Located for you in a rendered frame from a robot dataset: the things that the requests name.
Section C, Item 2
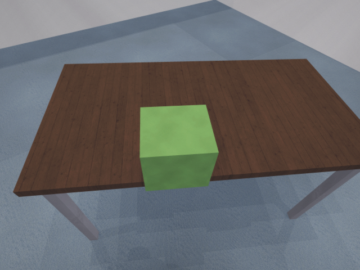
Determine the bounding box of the table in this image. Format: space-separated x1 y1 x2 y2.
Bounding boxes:
13 59 360 241

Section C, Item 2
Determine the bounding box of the carton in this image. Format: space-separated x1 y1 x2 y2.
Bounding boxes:
139 105 219 191

